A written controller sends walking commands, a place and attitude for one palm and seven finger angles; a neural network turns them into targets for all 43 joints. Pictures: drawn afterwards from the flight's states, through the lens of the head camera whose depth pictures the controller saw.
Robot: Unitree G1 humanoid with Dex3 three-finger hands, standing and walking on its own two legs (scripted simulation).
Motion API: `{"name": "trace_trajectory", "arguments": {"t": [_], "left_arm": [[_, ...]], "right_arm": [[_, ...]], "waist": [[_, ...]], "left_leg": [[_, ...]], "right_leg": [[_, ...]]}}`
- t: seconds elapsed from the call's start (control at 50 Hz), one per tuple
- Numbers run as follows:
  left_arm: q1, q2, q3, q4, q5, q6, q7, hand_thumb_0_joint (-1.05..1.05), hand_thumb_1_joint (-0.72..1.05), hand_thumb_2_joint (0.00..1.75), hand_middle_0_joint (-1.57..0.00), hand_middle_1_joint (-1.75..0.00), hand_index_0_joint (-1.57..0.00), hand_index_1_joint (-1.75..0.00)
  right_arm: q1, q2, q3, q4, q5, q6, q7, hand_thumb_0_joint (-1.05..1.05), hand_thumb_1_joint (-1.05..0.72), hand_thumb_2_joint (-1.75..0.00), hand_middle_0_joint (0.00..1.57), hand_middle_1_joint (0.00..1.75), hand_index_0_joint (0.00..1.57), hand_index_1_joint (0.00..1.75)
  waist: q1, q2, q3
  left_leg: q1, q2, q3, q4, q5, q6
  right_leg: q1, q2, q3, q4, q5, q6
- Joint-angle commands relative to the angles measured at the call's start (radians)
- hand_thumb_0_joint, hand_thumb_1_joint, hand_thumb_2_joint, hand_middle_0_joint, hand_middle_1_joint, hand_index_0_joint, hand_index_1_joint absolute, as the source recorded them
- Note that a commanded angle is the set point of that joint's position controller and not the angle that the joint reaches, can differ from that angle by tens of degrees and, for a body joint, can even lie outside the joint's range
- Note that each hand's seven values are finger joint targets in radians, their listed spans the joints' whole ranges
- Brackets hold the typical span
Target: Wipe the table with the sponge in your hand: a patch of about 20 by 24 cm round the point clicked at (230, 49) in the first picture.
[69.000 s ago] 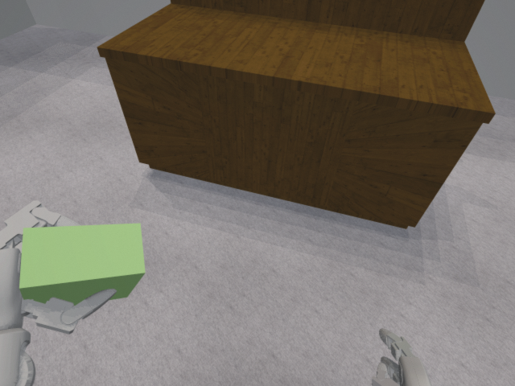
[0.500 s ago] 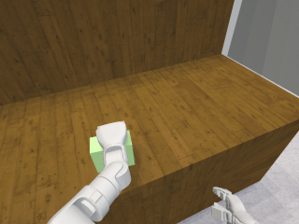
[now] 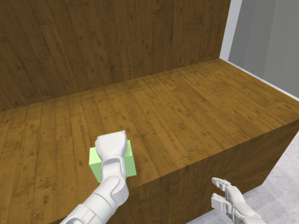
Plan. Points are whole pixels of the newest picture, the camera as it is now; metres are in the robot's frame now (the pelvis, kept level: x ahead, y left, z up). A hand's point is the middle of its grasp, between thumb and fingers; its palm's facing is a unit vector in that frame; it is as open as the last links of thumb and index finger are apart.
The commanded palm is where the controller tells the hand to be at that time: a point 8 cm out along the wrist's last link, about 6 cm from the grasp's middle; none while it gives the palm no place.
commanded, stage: slide back across to the middle lane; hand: left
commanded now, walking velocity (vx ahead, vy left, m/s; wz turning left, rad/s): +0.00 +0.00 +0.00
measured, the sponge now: (115, 165) +0.30 +0.16 -0.01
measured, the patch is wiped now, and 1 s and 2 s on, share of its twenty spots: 0.95 0.95 0.95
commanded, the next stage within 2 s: wipe forward along the middle lane in 0.52 s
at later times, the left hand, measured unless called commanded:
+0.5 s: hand (99, 162) +0.27 +0.19 +0.05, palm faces +0.04 -0.19 -0.98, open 9.7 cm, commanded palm +0.23 +0.20 +0.10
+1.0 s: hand (91, 157) +0.29 +0.22 +0.04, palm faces -0.03 -0.09 -1.00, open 9.7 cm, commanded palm +0.26 +0.22 +0.08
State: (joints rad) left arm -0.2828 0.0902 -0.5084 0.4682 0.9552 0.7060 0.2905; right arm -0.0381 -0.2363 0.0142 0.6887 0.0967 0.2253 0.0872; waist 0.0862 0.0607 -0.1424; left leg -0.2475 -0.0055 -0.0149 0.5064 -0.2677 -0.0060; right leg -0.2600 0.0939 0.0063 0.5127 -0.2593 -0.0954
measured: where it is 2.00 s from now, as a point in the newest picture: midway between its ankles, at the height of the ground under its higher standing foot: outside the picture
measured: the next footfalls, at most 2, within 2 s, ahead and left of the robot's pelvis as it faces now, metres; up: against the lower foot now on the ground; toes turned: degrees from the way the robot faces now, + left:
none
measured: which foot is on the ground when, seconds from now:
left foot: down 0.00-1.00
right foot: down 0.00-1.00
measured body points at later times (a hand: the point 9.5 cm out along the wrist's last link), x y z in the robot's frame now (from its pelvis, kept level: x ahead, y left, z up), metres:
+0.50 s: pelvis +0.00 +0.00 +0.00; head -0.05 -0.03 +0.45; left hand +0.27 +0.19 +0.10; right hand +0.25 -0.21 -0.06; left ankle +0.00 +0.13 -0.73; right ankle +0.00 -0.06 -0.74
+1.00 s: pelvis -0.01 +0.01 +0.00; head -0.04 -0.03 +0.45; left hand +0.29 +0.22 +0.09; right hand +0.23 -0.20 -0.08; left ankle +0.00 +0.13 -0.73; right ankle +0.00 -0.06 -0.74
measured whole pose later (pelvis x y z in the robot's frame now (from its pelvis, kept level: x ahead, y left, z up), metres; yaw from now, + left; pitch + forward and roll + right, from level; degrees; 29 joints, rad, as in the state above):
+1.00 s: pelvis -0.01 +0.01 +0.00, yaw +0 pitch +0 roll +1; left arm -0.24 0.21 -0.32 0.41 0.98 0.61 0.19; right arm 0.00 -0.24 0.03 0.70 0.09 0.14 -0.01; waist 0.09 0.06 -0.11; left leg -0.25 -0.01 -0.01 0.49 -0.25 0.00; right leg -0.27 0.09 0.02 0.50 -0.24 -0.08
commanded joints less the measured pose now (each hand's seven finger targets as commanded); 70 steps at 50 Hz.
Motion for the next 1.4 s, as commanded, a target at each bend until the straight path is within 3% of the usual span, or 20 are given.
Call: {"name": "trace_trajectory", "arguments": {"t": [0.0, 0.16, 0.18, 0.38, 0.46, 0.48, 0.54, 0.58, 0.6, 0.66, 0.68, 0.72, 0.88, 0.96, 0.98, 1.12, 1.18, 1.22, 1.28, 1.38], "left_arm": [[-0.154, 0.047, 0.08, -0.17, -0.02, -0.003, -0.021, 0.0, 0.1, 1.3, -1.2, -1.6, -1.2, -1.6], [-0.068, 0.133, 0.134, -0.31, 0.003, 0.001, -0.05, 0.0, 0.1, 1.3, -1.2, -1.6, -1.2, -1.6], [-0.046, 0.184, 0.186, -0.334, 0.002, -0.005, -0.053, 0.0, 0.1, 1.3, -1.2, -1.6, -1.2, -1.6], [0.086, 0.265, 0.256, -0.44, -0.001, -0.038, -0.08, 0.0, 0.1, 1.3, -1.2, -1.6, -1.2, -1.6], [0.113, 0.249, 0.236, -0.443, 0.002, -0.05, -0.09, 0.0, 0.1, 1.3, -1.2, -1.6, -1.2, -1.6], [0.097, 0.288, 0.275, -0.456, 0.003, -0.056, -0.091, 0.0, 0.1, 1.3, -1.2, -1.6, -1.2, -1.6], [0.093, 0.251, 0.239, -0.43, 0.009, -0.063, -0.098, 0.0, 0.1, 1.3, -1.2, -1.6, -1.2, -1.6], [0.085, 0.309, 0.299, -0.446, 0.012, -0.075, -0.095, 0.0, 0.1, 1.3, -1.2, -1.6, -1.2, -1.6], [0.067, 0.252, 0.24, -0.438, 0.022, -0.077, -0.096, 0.0, 0.1, 1.3, -1.2, -1.6, -1.2, -1.6], [0.036, 0.249, 0.243, -0.374, 0.03, -0.08, -0.093, 0.0, 0.1, 1.3, -1.2, -1.6, -1.2, -1.6], [-0.002, 0.296, 0.286, -0.373, 0.038, -0.085, -0.089, 0.0, 0.1, 1.3, -1.2, -1.6, -1.2, -1.6], [-0.036, 0.246, 0.24, -0.327, 0.051, -0.084, -0.083, 0.0, 0.1, 1.3, -1.2, -1.6, -1.2, -1.6], [-0.174, 0.281, 0.294, -0.182, 0.036, -0.095, -0.071, 0.0, 0.1, 1.3, -1.2, -1.6, -1.2, -1.6], [-0.199, 0.226, 0.246, -0.097, 0.042, -0.105, -0.078, 0.0, 0.1, 1.3, -1.2, -1.6, -1.2, -1.6], [-0.203, 0.278, 0.299, -0.098, 0.039, -0.114, -0.076, 0.0, 0.1, 1.3, -1.2, -1.6, -1.2, -1.6], [-0.244, 0.268, 0.291, -0.021, 0.036, -0.142, -0.066, 0.0, 0.1, 1.3, -1.2, -1.6, -1.2, -1.6], [-0.298, 0.348, 0.352, 0.035, 0.04, -0.15, -0.06, 0.0, 0.1, 1.3, -1.2, -1.6, -1.2, -1.6], [-0.318, 0.322, 0.324, 0.083, 0.043, -0.159, -0.061, 0.0, 0.1, 1.3, -1.2, -1.6, -1.2, -1.6], [-0.344, 0.388, 0.38, 0.111, 0.041, -0.177, -0.058, 0.0, 0.1, 1.3, -1.2, -1.6, -1.2, -1.6], [-0.373, 0.369, 0.369, 0.138, 0.03, -0.208, -0.05, 0.0, 0.1, 1.3, -1.2, -1.6, -1.2, -1.6]], "right_arm": [[-0.272, -0.09, -0.027, -0.185, -0.002, -0.057, -0.012, 0.0, -0.9, -0.9, 0.2, 0.3, 0.2, 0.3], [-0.28, -0.091, -0.02, -0.205, -0.005, -0.066, -0.022, 0.0, -0.9, -0.9, 0.2, 0.3, 0.2, 0.3], [-0.282, -0.095, -0.022, -0.205, -0.007, -0.068, -0.023, 0.0, -0.9, -0.9, 0.2, 0.3, 0.2, 0.3], [-0.276, -0.1, -0.017, -0.216, -0.009, -0.087, -0.044, 0.0, -0.9, -0.9, 0.2, 0.3, 0.2, 0.3], [-0.272, -0.099, -0.014, -0.219, -0.009, -0.097, -0.051, 0.0, -0.9, -0.9, 0.2, 0.3, 0.2, 0.3], [-0.271, -0.105, -0.018, -0.215, -0.009, -0.098, -0.054, 0.0, -0.9, -0.9, 0.2, 0.3, 0.2, 0.3], [-0.265, -0.1, -0.016, -0.216, -0.01, -0.108, -0.061, 0.0, -0.9, -0.9, 0.2, 0.3, 0.2, 0.3], [-0.264, -0.107, -0.019, -0.212, -0.011, -0.114, -0.064, 0.0, -0.9, -0.9, 0.2, 0.3, 0.2, 0.3], [-0.259, -0.1, -0.017, -0.216, -0.011, -0.116, -0.065, 0.0, -0.9, -0.9, 0.2, 0.3, 0.2, 0.3], [-0.246, -0.105, -0.017, -0.2, -0.011, -0.125, -0.071, 0.0, -0.9, -0.9, 0.2, 0.3, 0.2, 0.3], [-0.245, -0.112, -0.02, -0.193, -0.012, -0.126, -0.075, 0.0, -0.9, -0.9, 0.2, 0.3, 0.2, 0.3], [-0.239, -0.104, -0.017, -0.19, -0.009, -0.131, -0.078, 0.0, -0.9, -0.9, 0.2, 0.3, 0.2, 0.3], [-0.213, -0.115, -0.018, -0.165, -0.009, -0.137, -0.102, 0.0, -0.9, -0.9, 0.2, 0.3, 0.2, 0.3], [-0.183, -0.112, -0.017, -0.166, -0.006, -0.137, -0.108, 0.0, -0.9, -0.9, 0.2, 0.3, 0.2, 0.3], [-0.179, -0.119, -0.021, -0.165, -0.009, -0.136, -0.109, 0.0, -0.9, -0.9, 0.2, 0.3, 0.2, 0.3], [-0.14, -0.118, -0.019, -0.166, -0.007, -0.132, -0.125, 0.0, -0.9, -0.9, 0.2, 0.3, 0.2, 0.3], [-0.126, -0.128, -0.018, -0.149, -0.01, -0.131, -0.137, 0.0, -0.9, -0.9, 0.2, 0.3, 0.2, 0.3], [-0.104, -0.125, -0.018, -0.148, -0.007, -0.133, -0.141, 0.0, -0.9, -0.9, 0.2, 0.3, 0.2, 0.3], [-0.092, -0.133, -0.023, -0.146, -0.007, -0.134, -0.145, 0.0, -0.9, -0.9, 0.2, 0.3, 0.2, 0.3], [-0.066, -0.131, -0.026, -0.154, -0.006, -0.14, -0.144, 0.0, -0.9, -0.9, 0.2, 0.3, 0.2, 0.3]], "waist": [[0.004, -0.171, -0.136], [0.014, -0.146, -0.124], [0.021, -0.139, -0.122], [0.024, -0.11, -0.069], [0.02, -0.119, -0.047], [0.02, -0.095, -0.042], [0.016, -0.117, -0.02], [0.025, -0.09, -0.037], [0.015, -0.094, -0.044], [0.008, -0.134, -0.037], [0.009, -0.12, -0.04], [0.004, -0.115, -0.038], [-0.003, -0.133, -0.069], [-0.012, -0.15, -0.085], [-0.004, -0.143, -0.107], [-0.024, -0.157, -0.086], [-0.023, -0.143, -0.074], [-0.038, -0.158, -0.069], [-0.027, -0.139, -0.097], [-0.04, -0.141, -0.119]], "left_leg": [[0.011, -0.043, 0.018, -0.037, 0.173, 0.048], [0.036, -0.047, 0.014, -0.046, 0.211, 0.049], [0.04, -0.047, 0.008, -0.049, 0.21, 0.049], [0.063, -0.049, 0.002, -0.059, 0.197, 0.049], [0.064, -0.047, 0.0, -0.062, 0.188, 0.051], [0.073, -0.047, -0.008, -0.065, 0.179, 0.05], [0.067, -0.046, -0.006, -0.071, 0.156, 0.053], [0.075, -0.046, -0.016, -0.076, 0.15, 0.051], [0.069, -0.047, -0.008, -0.074, 0.153, 0.054], [0.057, -0.043, -0.012, -0.074, 0.143, 0.051], [0.061, -0.043, -0.019, -0.076, 0.134, 0.05], [0.051, -0.042, -0.017, -0.076, 0.13, 0.05], [0.004, -0.045, -0.016, -0.071, 0.096, 0.045], [-0.015, -0.044, -0.011, -0.057, 0.097, 0.046], [-0.019, -0.046, -0.014, -0.055, 0.103, 0.045], [-0.07, -0.046, -0.006, -0.04, 0.081, 0.045], [-0.094, -0.047, -0.009, -0.041, 0.042, 0.042], [-0.114, -0.048, -0.005, -0.034, 0.025, 0.043], [-0.129, -0.049, -0.009, -0.032, 0.019, 0.04], [-0.149, -0.047, -0.009, -0.021, 0.022, 0.044]], "right_leg": [[0.13, -0.066, 0.119, -0.106, 0.254, 0.023], [0.166, -0.065, 0.145, -0.116, 0.31, 0.021], [0.168, -0.062, 0.156, -0.122, 0.31, 0.017], [0.153, -0.058, 0.185, -0.152, 0.253, 0.018], [0.135, -0.058, 0.174, -0.158, 0.208, 0.02], [0.121, -0.055, 0.187, -0.166, 0.176, 0.015], [0.101, -0.055, 0.172, -0.175, 0.117, 0.018], [0.103, -0.053, 0.184, -0.179, 0.092, 0.011], [0.106, -0.054, 0.166, -0.165, 0.103, 0.015], [0.085, -0.05, 0.157, -0.166, 0.105, 0.016], [0.075, -0.046, 0.172, -0.168, 0.087, 0.01], [0.061, -0.047, 0.143, -0.151, 0.086, 0.011], [0.055, -0.05, 0.146, -0.138, 0.098, 0.014], [0.04, -0.055, 0.117, -0.118, 0.119, 0.02], [0.056, -0.053, 0.135, -0.115, 0.139, 0.016], [0.041, -0.064, 0.129, -0.108, 0.153, 0.028], [0.022, -0.066, 0.158, -0.125, 0.086, 0.026], [0.01, -0.069, 0.142, -0.12, 0.058, 0.034], [0.017, -0.071, 0.16, -0.123, 0.045, 0.03], [0.015, -0.072, 0.153, -0.115, 0.074, 0.035]]}}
